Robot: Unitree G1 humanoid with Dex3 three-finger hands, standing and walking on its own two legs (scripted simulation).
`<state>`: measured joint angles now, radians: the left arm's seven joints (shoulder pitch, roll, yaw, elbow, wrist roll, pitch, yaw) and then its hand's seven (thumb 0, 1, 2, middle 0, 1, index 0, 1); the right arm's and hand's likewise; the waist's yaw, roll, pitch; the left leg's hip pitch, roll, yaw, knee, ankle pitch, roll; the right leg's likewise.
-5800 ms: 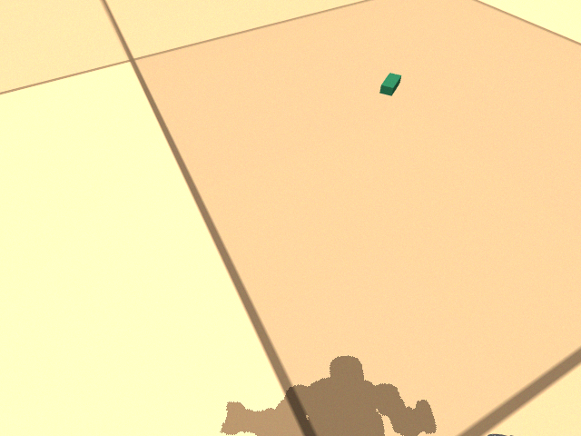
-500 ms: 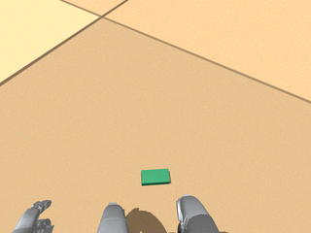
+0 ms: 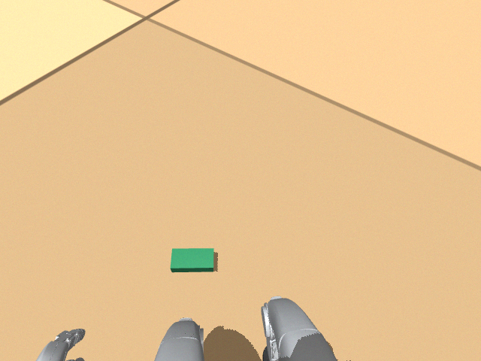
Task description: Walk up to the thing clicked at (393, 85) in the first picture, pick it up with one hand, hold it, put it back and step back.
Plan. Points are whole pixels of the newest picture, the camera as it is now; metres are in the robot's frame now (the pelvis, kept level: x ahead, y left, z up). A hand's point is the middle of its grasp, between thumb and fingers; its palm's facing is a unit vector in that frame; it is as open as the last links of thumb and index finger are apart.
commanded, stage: walk up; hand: left
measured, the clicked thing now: (192, 260) +0.47 +0.16 -0.71
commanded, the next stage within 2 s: none
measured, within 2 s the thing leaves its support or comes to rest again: neither
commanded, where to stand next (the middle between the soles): +0.10 -0.06 m, yaw +2 degrees
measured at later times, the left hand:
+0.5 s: hand out of the picture -0.01 +0.15 -0.11, palm faces +0.04 -0.87 -0.49, open 7.4 cm
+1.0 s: hand out of the picture +0.07 +0.19 -0.13, palm faces +0.02 -0.92 -0.39, open 7.4 cm
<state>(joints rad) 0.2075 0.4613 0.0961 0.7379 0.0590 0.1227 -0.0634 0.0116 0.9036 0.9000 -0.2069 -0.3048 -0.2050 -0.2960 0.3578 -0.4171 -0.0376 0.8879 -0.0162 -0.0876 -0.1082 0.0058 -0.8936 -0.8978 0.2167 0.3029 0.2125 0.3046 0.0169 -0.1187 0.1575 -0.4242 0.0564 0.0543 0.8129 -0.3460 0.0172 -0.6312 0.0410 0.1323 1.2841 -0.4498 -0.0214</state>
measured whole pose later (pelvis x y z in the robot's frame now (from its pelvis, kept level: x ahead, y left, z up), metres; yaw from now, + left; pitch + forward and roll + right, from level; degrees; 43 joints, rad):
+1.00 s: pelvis +0.01 -0.08 +0.01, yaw +2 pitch -3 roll +0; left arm 0.17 0.37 0.01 1.00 0.01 -0.03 0.01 0.01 0.90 0.90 -0.21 -0.30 -0.21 -0.30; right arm 0.11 -0.38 -0.03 1.00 0.00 0.01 0.02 0.01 -0.90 -0.90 0.21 0.30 0.20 0.30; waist 0.01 0.01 0.08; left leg -0.34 0.00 -0.01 0.73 -0.34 0.00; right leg -0.33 -0.05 0.01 0.72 -0.36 0.02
